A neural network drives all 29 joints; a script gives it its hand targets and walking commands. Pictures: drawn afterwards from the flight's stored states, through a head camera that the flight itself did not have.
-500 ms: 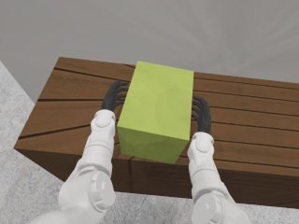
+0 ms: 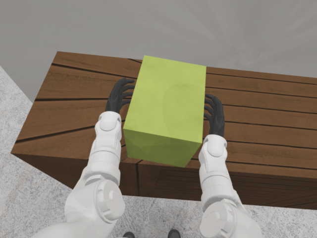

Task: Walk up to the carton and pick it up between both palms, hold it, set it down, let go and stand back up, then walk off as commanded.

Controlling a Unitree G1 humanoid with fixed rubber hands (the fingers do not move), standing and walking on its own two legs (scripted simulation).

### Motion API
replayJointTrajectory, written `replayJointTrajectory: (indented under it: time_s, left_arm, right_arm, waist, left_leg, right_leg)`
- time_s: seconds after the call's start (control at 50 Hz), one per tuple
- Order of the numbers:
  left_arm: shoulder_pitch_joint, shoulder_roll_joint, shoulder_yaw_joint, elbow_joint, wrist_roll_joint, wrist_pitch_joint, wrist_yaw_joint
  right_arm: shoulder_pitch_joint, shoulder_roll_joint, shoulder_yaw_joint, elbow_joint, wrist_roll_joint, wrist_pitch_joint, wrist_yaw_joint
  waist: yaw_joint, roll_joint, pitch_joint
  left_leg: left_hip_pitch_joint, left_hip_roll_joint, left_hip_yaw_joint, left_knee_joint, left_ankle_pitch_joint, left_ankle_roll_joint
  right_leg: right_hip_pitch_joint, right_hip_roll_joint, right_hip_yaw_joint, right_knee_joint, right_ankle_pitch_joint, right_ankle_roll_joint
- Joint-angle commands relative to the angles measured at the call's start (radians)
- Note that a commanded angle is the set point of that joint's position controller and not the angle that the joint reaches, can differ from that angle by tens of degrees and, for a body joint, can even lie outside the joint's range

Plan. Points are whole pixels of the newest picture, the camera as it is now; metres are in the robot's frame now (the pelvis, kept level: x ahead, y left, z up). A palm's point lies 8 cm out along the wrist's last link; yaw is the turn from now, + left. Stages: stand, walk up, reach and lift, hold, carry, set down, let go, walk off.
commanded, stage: set down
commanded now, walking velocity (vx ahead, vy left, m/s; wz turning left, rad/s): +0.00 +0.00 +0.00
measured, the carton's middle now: (165, 113) +0.43 +0.00 -0.02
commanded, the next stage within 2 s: none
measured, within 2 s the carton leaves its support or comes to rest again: neither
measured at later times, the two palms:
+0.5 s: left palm (116, 115) +0.41 +0.14 -0.01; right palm (213, 132) +0.38 -0.13 -0.01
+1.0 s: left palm (93, 117) +0.40 +0.19 +0.00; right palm (221, 134) +0.37 -0.15 -0.01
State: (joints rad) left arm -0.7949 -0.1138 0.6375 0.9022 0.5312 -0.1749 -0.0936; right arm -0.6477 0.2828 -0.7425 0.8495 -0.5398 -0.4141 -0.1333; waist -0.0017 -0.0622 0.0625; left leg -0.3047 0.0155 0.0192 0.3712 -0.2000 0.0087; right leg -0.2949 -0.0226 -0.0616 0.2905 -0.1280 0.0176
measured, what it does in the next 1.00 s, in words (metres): stands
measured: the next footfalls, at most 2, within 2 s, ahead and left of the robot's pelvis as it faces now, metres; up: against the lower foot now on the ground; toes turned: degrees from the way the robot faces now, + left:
none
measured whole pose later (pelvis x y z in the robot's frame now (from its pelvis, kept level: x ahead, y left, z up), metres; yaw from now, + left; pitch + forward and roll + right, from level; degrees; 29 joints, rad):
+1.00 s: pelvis -0.02 +0.01 -0.03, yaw +0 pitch +19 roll -4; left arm -0.88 0.21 0.04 1.42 -0.10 -0.38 0.02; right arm -0.78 -0.09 -0.12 1.33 0.16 -0.43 -0.14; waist -0.03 0.01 -0.19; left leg -0.74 0.04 -0.01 0.72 -0.31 0.01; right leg -0.68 -0.01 -0.09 0.56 -0.20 0.02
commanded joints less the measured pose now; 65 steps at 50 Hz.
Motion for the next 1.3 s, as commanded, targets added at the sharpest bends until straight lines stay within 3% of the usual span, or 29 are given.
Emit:
replayJointTrajectory:
  time_s: [0.0, 0.08, 0.22, 0.26, 0.32, 0.36, 0.48, 0.54, 0.56, 0.58, 0.6, 0.64, 0.66, 0.72, 0.74, 0.8, 0.84, 0.86, 0.88, 0.92, 0.98, 1.0, 1.02, 1.1, 1.12, 1.18, 1.24, 1.26, 1.28]
  left_arm:
    - [-0.303, -0.485, -0.212, 0.066, 0.053, 0.003, -0.063]
    - [-0.305, -0.389, -0.156, 0.081, 0.068, -0.001, -0.055]
    - [-0.280, -0.425, -0.152, 0.042, 0.082, 0.006, -0.058]
    - [-0.296, -0.342, -0.139, 0.085, 0.071, 0.023, -0.048]
    - [-0.244, -0.110, -0.145, 0.035, -0.005, -0.007, 0.012]
    - [-0.323, 0.017, -0.172, 0.043, -0.075, -0.033, 0.055]
    - [-0.452, 0.300, -0.249, 0.231, -0.292, -0.197, 0.168]
    - [-0.527, 0.336, -0.328, 0.312, -0.400, -0.269, 0.170]
    - [-0.531, 0.383, -0.312, 0.357, -0.429, -0.284, 0.165]
    - [-0.541, 0.396, -0.336, 0.369, -0.429, -0.287, 0.157]
    - [-0.555, 0.409, -0.339, 0.410, -0.453, -0.290, 0.159]
    - [-0.556, 0.383, -0.391, 0.399, -0.481, -0.289, 0.151]
    - [-0.526, 0.376, -0.428, 0.434, -0.500, -0.283, 0.143]
    - [-0.570, 0.399, -0.458, 0.510, -0.517, -0.252, 0.127]
    - [-0.597, 0.408, -0.475, 0.475, -0.574, -0.266, 0.127]
    - [-0.494, 0.391, -0.508, 0.431, -0.589, -0.267, 0.112]
    - [-0.518, 0.409, -0.542, 0.409, -0.597, -0.259, 0.110]
    - [-0.559, 0.433, -0.545, 0.466, -0.614, -0.256, 0.112]
    - [-0.421, 0.389, -0.568, 0.367, -0.620, -0.252, 0.105]
    - [-0.554, 0.387, -0.621, 0.408, -0.636, -0.252, 0.115]
    - [-0.367, 0.385, -0.621, 0.292, -0.655, -0.253, 0.111]
    - [-0.470, 0.413, -0.614, 0.399, -0.648, -0.251, 0.109]
    - [-0.390, 0.386, -0.619, 0.268, -0.645, -0.256, 0.116]
    - [-0.390, 0.408, -0.652, 0.285, -0.703, -0.266, 0.117]
    - [-0.346, 0.400, -0.647, 0.266, -0.701, -0.267, 0.117]
    - [-0.422, 0.441, -0.650, 0.291, -0.703, -0.259, 0.122]
    - [-0.383, 0.431, -0.659, 0.244, -0.731, -0.274, 0.117]
    - [-0.439, 0.427, -0.689, 0.290, -0.751, -0.270, 0.122]
    - [-0.362, 0.436, -0.651, 0.245, -0.731, -0.270, 0.117]
  right_arm:
    - [-0.368, 0.464, 0.292, 0.135, -0.136, 0.019, 0.138]
    - [-0.327, 0.388, 0.285, 0.133, -0.142, 0.028, 0.142]
    - [-0.327, 0.429, 0.232, 0.156, -0.163, 0.040, 0.134]
    - [-0.316, 0.322, 0.189, 0.178, -0.159, 0.051, 0.122]
    - [-0.282, 0.109, 0.237, 0.178, -0.049, 0.036, 0.076]
    - [-0.320, -0.005, 0.223, 0.183, 0.014, 0.016, 0.034]
    - [-0.463, -0.137, 0.400, 0.247, 0.273, -0.049, -0.039]
    - [-0.548, -0.207, 0.448, 0.278, 0.354, -0.075, -0.055]
    - [-0.569, -0.223, 0.486, 0.266, 0.397, -0.075, -0.049]
    - [-0.539, -0.266, 0.480, 0.335, 0.425, -0.079, -0.056]
    - [-0.577, -0.290, 0.500, 0.314, 0.437, -0.084, -0.061]
    - [-0.550, -0.321, 0.523, 0.376, 0.504, -0.090, -0.060]
    - [-0.549, -0.334, 0.531, 0.385, 0.532, -0.098, -0.050]
    - [-0.572, -0.425, 0.505, 0.472, 0.556, -0.083, -0.048]
    - [-0.609, -0.430, 0.534, 0.385, 0.580, -0.092, -0.050]
    - [-0.512, -0.424, 0.602, 0.379, 0.637, -0.097, -0.042]
    - [-0.522, -0.463, 0.590, 0.383, 0.670, -0.084, -0.026]
    - [-0.585, -0.489, 0.584, 0.364, 0.671, -0.067, -0.020]
    - [-0.446, -0.459, 0.657, 0.307, 0.702, -0.079, -0.018]
    - [-0.560, -0.517, 0.587, 0.398, 0.684, -0.051, -0.004]
    - [-0.380, -0.489, 0.659, 0.296, 0.731, -0.057, 0.000]
    - [-0.509, -0.518, 0.642, 0.315, 0.718, -0.042, 0.003]
    - [-0.390, -0.474, 0.675, 0.270, 0.738, -0.053, 0.001]
    - [-0.389, -0.467, 0.687, 0.202, 0.731, -0.013, -0.002]
    - [-0.354, -0.478, 0.682, 0.222, 0.740, -0.018, -0.004]
    - [-0.406, -0.469, 0.643, 0.229, 0.713, 0.024, -0.025]
    - [-0.393, -0.434, 0.678, 0.118, 0.729, 0.018, -0.024]
    - [-0.450, -0.443, 0.655, 0.169, 0.713, 0.041, -0.021]
    - [-0.377, -0.419, 0.679, 0.099, 0.718, 0.028, -0.034]
  waist:
    - [0.001, 0.108, -0.393]
    - [0.014, 0.098, -0.406]
    - [-0.008, 0.093, -0.305]
    - [-0.024, 0.099, -0.292]
    - [0.010, 0.116, -0.374]
    - [-0.015, 0.115, -0.460]
    - [0.011, 0.119, -0.872]
    - [-0.006, 0.132, -1.025]
    - [0.034, 0.110, -1.028]
    - [-0.006, 0.150, -0.992]
    - [0.007, 0.120, -1.048]
    - [-0.034, 0.157, -0.999]
    - [-0.021, 0.176, -0.984]
    - [-0.061, 0.167, -0.895]
    - [-0.040, 0.142, -0.974]
    - [-0.044, 0.126, -0.961]
    - [-0.054, 0.192, -0.909]
    - [-0.041, 0.174, -0.850]
    - [-0.041, 0.150, -0.883]
    - [-0.075, 0.222, -0.810]
    - [-0.052, 0.190, -0.839]
    - [-0.052, 0.188, -0.786]
    - [-0.048, 0.210, -0.846]
    - [-0.057, 0.164, -0.809]
    - [-0.060, 0.192, -0.786]
    - [-0.058, 0.188, -0.724]
    - [-0.031, 0.173, -0.812]
    - [-0.055, 0.199, -0.751]
    - [-0.029, 0.150, -0.799]
  left_leg:
    - [0.091, 0.006, 0.085, -0.028, 0.321, -0.013]
    - [0.057, 0.001, 0.082, -0.034, 0.300, 0.000]
    - [0.078, 0.006, 0.066, -0.033, 0.245, 0.011]
    - [0.091, 0.010, 0.059, -0.020, 0.265, 0.005]
    - [0.084, 0.011, 0.067, -0.006, 0.304, -0.003]
    - [0.008, 0.004, 0.084, 0.030, 0.314, -0.013]
    - [-0.246, -0.019, 0.068, 0.184, 0.377, -0.042]
    - [-0.299, -0.024, 0.045, 0.258, 0.442, -0.069]
    - [-0.329, -0.032, 0.051, 0.271, 0.444, -0.068]
    - [-0.323, -0.033, 0.044, 0.279, 0.452, -0.074]
    - [-0.330, -0.033, 0.045, 0.289, 0.441, -0.075]
    - [-0.261, -0.021, 0.031, 0.307, 0.497, -0.089]
    - [-0.219, -0.020, 0.012, 0.323, 0.540, -0.105]
    - [-0.121, -0.012, 0.003, 0.350, 0.553, -0.119]
    - [-0.143, -0.014, 0.004, 0.363, 0.551, -0.115]
    - [-0.089, -0.015, -0.002, 0.359, 0.602, -0.113]
    - [-0.059, -0.011, -0.021, 0.341, 0.556, -0.126]
    - [-0.079, -0.012, -0.033, 0.334, 0.475, -0.118]
    - [0.004, -0.004, -0.022, 0.336, 0.560, -0.114]
    - [0.048, 0.011, -0.046, 0.327, 0.527, -0.136]
    - [0.079, 0.003, -0.033, 0.331, 0.569, -0.124]
    - [0.024, 0.002, -0.047, 0.314, 0.469, -0.124]
    - [0.057, 0.005, -0.048, 0.309, 0.472, -0.127]
    - [-0.052, -0.005, -0.037, 0.260, 0.258, -0.093]
    - [-0.024, 0.006, -0.051, 0.258, 0.285, -0.100]
    - [-0.157, -0.004, -0.041, 0.230, 0.044, -0.077]
    - [-0.130, -0.011, -0.037, 0.235, 0.066, -0.072]
    - [-0.179, -0.003, -0.051, 0.227, 0.001, -0.071]
    - [-0.162, -0.018, -0.029, 0.247, 0.072, -0.063]
  right_leg:
    - [0.249, 0.039, -0.073, 0.017, 0.128, 0.000]
    - [0.273, 0.040, -0.061, 0.035, 0.142, 0.005]
    - [0.215, 0.037, -0.062, 0.022, 0.066, 0.007]
    - [0.191, 0.047, -0.065, 0.025, 0.053, 0.001]
    - [0.206, 0.043, -0.037, 0.034, 0.096, -0.002]
    - [0.197, 0.042, -0.029, 0.062, 0.151, -0.003]
    - [0.252, 0.047, 0.058, 0.244, 0.423, 0.003]
    - [0.269, 0.058, 0.066, 0.314, 0.541, -0.002]
    - [0.296, 0.054, 0.080, 0.327, 0.567, 0.011]
    - [0.304, 0.051, 0.070, 0.346, 0.592, 0.013]
    - [0.310, 0.052, 0.071, 0.357, 0.585, 0.015]
    - [0.233, 0.066, 0.049, 0.355, 0.567, 0.006]
    - [0.156, 0.075, 0.041, 0.351, 0.541, 0.000]
    - [0.021, 0.089, 0.005, 0.314, 0.420, -0.014]
    - [0.010, 0.089, 0.009, 0.326, 0.402, -0.010]
    - [0.038, 0.087, 0.006, 0.319, 0.457, -0.007]
    - [-0.049, 0.086, -0.013, 0.301, 0.320, -0.014]
    - [-0.116, 0.079, -0.016, 0.284, 0.221, -0.017]
    - [-0.057, 0.093, -0.022, 0.281, 0.304, -0.019]
    - [-0.257, 0.087, -0.051, 0.252, 0.116, -0.031]
    - [-0.156, 0.087, -0.033, 0.252, 0.224, -0.035]
    - [-0.227, 0.082, -0.039, 0.235, 0.097, -0.030]
    - [-0.168, 0.088, -0.038, 0.248, 0.148, -0.033]
    - [-0.147, 0.075, -0.036, 0.246, 0.049, -0.033]
    - [-0.151, 0.073, -0.027, 0.260, 0.053, -0.036]
    - [-0.146, 0.070, -0.025, 0.261, -0.069, -0.037]
    - [-0.100, 0.058, -0.016, 0.266, -0.036, -0.032]
    - [-0.132, 0.063, -0.020, 0.283, -0.097, -0.040]
    - [-0.071, 0.056, -0.005, 0.276, -0.031, -0.037]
